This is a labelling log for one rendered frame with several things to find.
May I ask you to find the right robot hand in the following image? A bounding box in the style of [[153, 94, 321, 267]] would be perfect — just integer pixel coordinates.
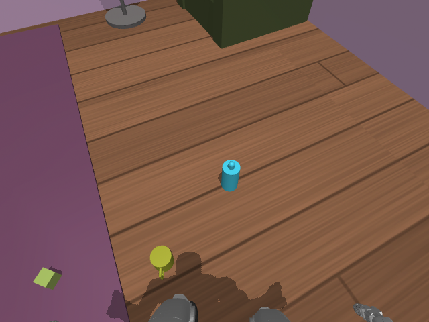
[[353, 303, 393, 322]]

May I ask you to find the armchair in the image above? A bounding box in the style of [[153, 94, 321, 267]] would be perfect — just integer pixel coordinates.
[[177, 0, 313, 49]]

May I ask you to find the floor lamp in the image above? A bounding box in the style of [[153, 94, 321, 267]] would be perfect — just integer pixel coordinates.
[[105, 0, 146, 29]]

